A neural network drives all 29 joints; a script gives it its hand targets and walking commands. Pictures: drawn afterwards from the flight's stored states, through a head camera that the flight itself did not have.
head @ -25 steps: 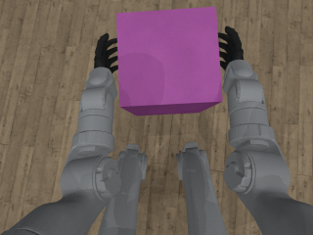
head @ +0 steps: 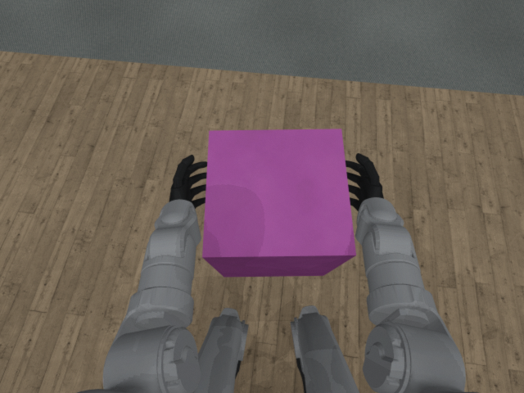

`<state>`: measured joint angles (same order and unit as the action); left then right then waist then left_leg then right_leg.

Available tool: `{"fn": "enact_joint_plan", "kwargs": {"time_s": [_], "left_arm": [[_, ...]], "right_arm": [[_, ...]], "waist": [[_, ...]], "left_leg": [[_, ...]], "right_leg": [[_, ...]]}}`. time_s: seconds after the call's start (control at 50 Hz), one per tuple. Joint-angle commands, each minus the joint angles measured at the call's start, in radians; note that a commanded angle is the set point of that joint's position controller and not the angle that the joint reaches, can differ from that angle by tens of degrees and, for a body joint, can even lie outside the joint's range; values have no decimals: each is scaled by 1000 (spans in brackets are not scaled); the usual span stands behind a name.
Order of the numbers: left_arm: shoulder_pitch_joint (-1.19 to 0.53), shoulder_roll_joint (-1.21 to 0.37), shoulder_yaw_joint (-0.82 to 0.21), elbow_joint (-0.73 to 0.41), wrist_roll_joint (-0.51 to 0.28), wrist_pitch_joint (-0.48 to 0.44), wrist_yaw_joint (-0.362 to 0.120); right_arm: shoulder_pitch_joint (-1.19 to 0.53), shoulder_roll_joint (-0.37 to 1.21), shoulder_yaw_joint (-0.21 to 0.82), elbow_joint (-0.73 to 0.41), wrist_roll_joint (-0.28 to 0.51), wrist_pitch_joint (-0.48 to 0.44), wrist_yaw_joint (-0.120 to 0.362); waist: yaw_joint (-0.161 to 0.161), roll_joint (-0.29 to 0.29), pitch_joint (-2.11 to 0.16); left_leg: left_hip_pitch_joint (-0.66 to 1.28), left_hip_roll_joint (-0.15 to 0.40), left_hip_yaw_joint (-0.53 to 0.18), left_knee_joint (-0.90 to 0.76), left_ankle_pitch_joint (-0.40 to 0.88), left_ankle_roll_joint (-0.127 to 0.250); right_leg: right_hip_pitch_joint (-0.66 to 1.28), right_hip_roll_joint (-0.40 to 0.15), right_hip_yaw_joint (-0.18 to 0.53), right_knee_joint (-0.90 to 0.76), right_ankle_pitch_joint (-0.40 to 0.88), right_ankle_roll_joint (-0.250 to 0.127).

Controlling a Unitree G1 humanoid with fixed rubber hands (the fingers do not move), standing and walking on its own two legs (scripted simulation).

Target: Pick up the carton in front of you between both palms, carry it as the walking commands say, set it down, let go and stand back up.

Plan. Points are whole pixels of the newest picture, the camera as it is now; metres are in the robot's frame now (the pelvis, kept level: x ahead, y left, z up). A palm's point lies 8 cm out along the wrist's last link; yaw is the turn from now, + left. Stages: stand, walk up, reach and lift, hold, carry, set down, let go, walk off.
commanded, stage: reach and lift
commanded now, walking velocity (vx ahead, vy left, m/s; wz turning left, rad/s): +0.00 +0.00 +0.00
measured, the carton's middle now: (274, 213) +0.41 -0.01 -0.11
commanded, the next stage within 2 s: hold in 1.66 s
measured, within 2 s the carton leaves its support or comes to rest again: neither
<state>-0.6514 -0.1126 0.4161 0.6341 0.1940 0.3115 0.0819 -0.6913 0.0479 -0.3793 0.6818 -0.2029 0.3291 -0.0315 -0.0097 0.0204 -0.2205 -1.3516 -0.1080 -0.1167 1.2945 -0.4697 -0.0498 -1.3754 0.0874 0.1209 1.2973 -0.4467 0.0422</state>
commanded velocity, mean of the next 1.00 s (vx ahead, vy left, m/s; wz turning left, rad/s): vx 0.00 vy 0.00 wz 0.00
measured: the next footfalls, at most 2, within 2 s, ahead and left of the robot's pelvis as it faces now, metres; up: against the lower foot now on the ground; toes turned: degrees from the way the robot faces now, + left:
none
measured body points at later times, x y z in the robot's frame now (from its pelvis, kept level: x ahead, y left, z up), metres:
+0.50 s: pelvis +0.05 +0.00 +0.12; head +0.07 +0.00 +0.57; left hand +0.37 +0.15 +0.11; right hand +0.37 -0.16 +0.11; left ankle +0.06 +0.13 -0.60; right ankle +0.07 -0.13 -0.60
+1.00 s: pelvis +0.04 +0.00 +0.14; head +0.01 +0.00 +0.59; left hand +0.36 +0.15 +0.16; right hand +0.35 -0.15 +0.16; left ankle +0.06 +0.13 -0.60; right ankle +0.07 -0.13 -0.60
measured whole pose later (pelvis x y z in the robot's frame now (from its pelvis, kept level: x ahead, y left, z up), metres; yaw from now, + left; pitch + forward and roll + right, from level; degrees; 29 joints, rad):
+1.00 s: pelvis +0.04 +0.00 +0.14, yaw -1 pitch -4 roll +0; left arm -0.37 -0.18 0.35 0.44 0.32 0.58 0.00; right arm -0.38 0.16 -0.33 0.44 -0.31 0.59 0.01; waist 0.00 0.01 0.00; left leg -0.18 -0.05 -0.14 0.46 -0.22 -0.01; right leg -0.20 0.04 0.15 0.46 -0.20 0.02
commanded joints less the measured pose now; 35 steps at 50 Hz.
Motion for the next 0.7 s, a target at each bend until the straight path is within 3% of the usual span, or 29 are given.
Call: {"fn": "enact_joint_plan", "kwargs": {"time_s": [0.0, 0.16, 0.3, 0.46, 0.54, 0.68], "left_arm": [[-586, -1095, -610, 29, -139, -11, -258], [-377, -1096, -647, 19, -128, 5, -266], [-234, -1075, -701, -46, -130, 18, -267], [-128, -1064, -746, -133, -147, 122, -288], [-89, -1040, -741, -171, -149, 196, -305], [-167, -1001, -603, -108, -93, 260, -323]], "right_arm": [[-533, 1129, 567, 11, 154, -21, 236], [-338, 1138, 622, -40, 150, -9, 236], [-186, 1139, 673, -87, 158, 8, 236], [-105, 1129, 726, -222, 192, 102, 237], [-76, 1104, 709, -251, 184, 182, 246], [-139, 1050, 560, -173, 104, 245, 277]], "waist": [[-1, -32, -680], [-3, -28, -540], [1, -29, -439], [13, -21, -298], [10, -19, -160], [7, -1, 92]], "left_leg": [[420, -59, 92, -227, 181, 31], [635, -35, 50, -407, 286, 39], [843, -16, 21, -570, 457, 39], [1062, 6, 13, -757, 519, 41], [1141, 16, 19, -851, 469, 42], [1122, 29, 39, -931, 203, 45]], "right_leg": [[547, 61, -102, -221, 206, -18], [743, 44, -68, -397, 307, -25], [956, 27, -39, -556, 497, -22], [1187, 8, -24, -747, 560, -16], [1253, 8, -33, -842, 482, -18], [1201, 1, -56, -913, 192, -42]]}}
